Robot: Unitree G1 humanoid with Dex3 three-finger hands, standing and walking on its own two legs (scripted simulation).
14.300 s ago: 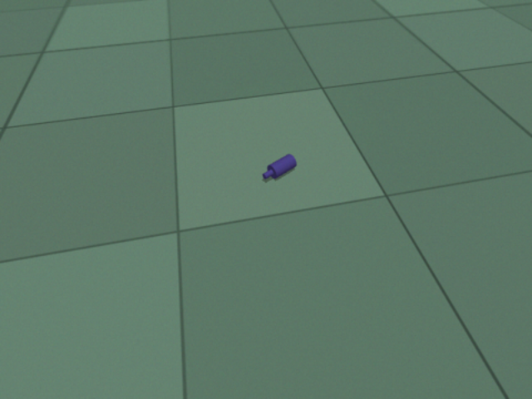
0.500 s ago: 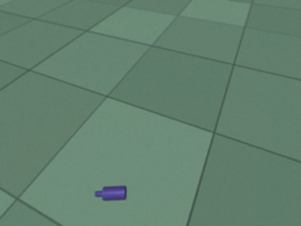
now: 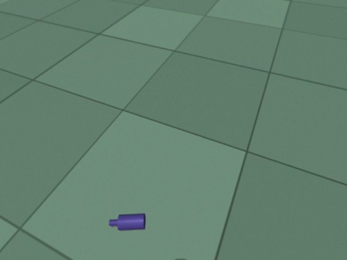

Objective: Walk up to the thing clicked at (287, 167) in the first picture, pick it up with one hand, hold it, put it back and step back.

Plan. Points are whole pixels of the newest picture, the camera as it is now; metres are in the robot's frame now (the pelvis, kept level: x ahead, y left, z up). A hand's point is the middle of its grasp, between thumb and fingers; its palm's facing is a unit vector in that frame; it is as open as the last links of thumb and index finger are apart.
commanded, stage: stand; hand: left
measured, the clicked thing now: (127, 221) +0.44 +0.28 -0.74
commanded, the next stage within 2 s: walk up in 0.90 s
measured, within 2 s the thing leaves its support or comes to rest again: neither
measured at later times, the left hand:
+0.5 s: hand out of the picture +0.07 +0.25 -0.16, palm faces -0.02 -0.94 -0.35, open 7.3 cm
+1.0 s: hand out of the picture +0.07 +0.26 -0.16, palm faces +0.01 -0.94 -0.35, open 7.3 cm
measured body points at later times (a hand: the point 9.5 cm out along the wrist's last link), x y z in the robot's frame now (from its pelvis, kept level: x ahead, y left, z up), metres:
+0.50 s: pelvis +0.00 +0.00 +0.00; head +0.00 +0.00 +0.45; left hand +0.08 +0.30 -0.13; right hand +0.07 -0.30 -0.13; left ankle +0.00 +0.13 -0.75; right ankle -0.01 -0.11 -0.75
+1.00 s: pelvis +0.00 +0.01 +0.00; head +0.00 +0.01 +0.45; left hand +0.07 +0.31 -0.13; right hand +0.06 -0.30 -0.13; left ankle +0.00 +0.13 -0.74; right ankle -0.01 -0.11 -0.75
